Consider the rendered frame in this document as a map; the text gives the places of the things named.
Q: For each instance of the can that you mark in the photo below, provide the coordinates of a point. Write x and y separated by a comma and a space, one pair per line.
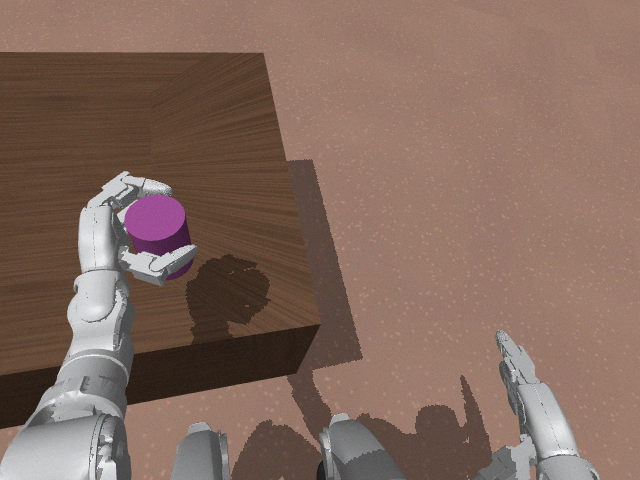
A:
157, 224

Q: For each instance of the left robot arm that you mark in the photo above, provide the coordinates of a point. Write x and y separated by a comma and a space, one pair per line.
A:
77, 431

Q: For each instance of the right robot hand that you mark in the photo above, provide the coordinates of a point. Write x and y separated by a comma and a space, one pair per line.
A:
544, 428

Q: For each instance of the left robot hand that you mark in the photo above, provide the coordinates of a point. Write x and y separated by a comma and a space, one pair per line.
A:
103, 241

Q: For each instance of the right robot arm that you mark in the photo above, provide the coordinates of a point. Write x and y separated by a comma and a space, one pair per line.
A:
565, 467

